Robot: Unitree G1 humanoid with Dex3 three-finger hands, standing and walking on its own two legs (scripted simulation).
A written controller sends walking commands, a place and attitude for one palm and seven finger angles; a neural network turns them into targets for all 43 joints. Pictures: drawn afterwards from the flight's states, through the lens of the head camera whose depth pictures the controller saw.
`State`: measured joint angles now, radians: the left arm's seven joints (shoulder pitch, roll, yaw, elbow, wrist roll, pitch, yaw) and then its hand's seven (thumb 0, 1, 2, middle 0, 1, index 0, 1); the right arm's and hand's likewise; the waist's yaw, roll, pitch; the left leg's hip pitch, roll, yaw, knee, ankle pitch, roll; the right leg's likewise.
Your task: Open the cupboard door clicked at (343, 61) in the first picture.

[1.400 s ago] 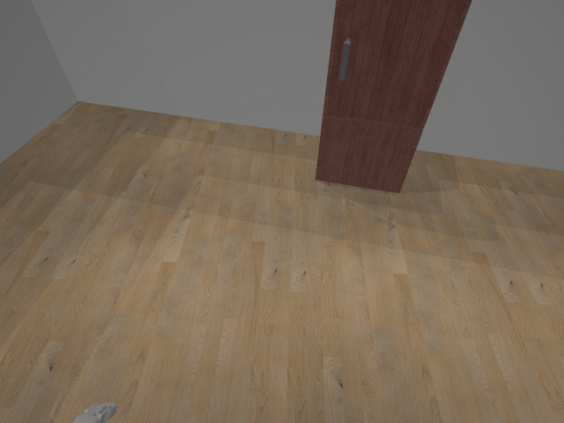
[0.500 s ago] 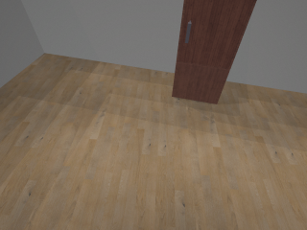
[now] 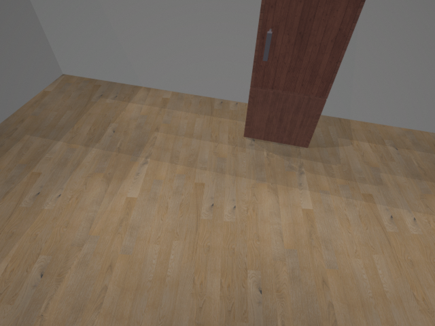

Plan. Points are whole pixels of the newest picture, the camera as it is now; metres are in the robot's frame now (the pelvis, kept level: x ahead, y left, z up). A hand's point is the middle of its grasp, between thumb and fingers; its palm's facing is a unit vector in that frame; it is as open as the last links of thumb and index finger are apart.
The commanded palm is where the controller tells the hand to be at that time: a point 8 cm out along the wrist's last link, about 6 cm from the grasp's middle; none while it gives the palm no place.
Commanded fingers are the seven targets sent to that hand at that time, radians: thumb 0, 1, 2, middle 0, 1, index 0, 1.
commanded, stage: look at it before walking up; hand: left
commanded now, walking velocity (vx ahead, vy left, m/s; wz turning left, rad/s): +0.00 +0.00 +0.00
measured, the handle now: (267, 44) +1.40 -0.17 -0.10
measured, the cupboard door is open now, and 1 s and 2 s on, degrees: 0 0 0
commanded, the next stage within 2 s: walk to a spot facing it in 0.04 s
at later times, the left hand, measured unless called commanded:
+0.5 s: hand out of the picture +0.08 +0.17 -0.18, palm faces -0.13 -0.96 -0.24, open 7.4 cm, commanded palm none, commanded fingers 0.00 0.90 0.90 -0.20 -0.30 -0.20 -0.30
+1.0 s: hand (175, 318) +0.18 +0.10 -0.19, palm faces -0.16 -0.98 -0.15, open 7.4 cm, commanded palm none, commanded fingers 0.00 0.90 0.90 -0.20 -0.30 -0.20 -0.30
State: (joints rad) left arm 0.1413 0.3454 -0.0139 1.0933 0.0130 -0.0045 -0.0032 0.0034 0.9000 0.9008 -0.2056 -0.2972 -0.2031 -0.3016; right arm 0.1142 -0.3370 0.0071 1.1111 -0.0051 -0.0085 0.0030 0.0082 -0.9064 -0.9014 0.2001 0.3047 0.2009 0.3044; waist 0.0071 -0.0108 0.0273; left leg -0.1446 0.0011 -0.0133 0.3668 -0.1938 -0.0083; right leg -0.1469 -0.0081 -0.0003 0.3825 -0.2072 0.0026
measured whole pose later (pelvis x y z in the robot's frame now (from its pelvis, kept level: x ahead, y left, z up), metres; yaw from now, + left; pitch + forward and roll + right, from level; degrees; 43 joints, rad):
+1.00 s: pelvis +0.25 -0.06 -0.02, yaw -16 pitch +0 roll -1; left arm 0.51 0.11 0.01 1.14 0.03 -0.08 0.03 0.00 0.90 0.90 -0.20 -0.30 -0.20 -0.30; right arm 0.09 -0.14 -0.03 1.00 -0.02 -0.02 0.03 0.01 -0.91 -0.90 0.19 0.30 0.20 0.30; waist 0.06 0.00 0.04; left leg -0.54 0.06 0.13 0.68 -0.17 0.01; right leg 0.14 0.06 0.06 0.30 -0.43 -0.05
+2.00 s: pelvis +0.62 -0.17 -0.01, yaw -29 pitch -1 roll -2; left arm 0.15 0.17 0.04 1.00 0.02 -0.02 0.03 -0.01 0.93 0.90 -0.20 -0.30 -0.20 -0.30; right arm 0.26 -0.16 -0.04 1.02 -0.01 0.02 -0.02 0.02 -0.94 -0.90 0.19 0.30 0.20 0.30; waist -0.04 0.02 0.04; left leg -0.50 0.13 0.06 0.93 -0.34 -0.05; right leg -0.19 -0.01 -0.24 0.52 -0.31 -0.05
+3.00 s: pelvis +0.66 -0.20 +0.00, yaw -10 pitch +1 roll +1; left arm 0.40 0.13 0.02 1.06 0.03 -0.04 0.01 0.00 0.91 0.90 -0.20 -0.30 -0.20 -0.30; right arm 0.25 -0.21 -0.07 1.05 -0.03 0.05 0.02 0.01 -0.91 -0.90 0.19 0.30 0.19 0.30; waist 0.05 0.01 0.00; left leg -0.36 0.08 0.05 0.79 -0.37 -0.03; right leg -0.13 -0.05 -0.15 0.37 -0.26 -0.02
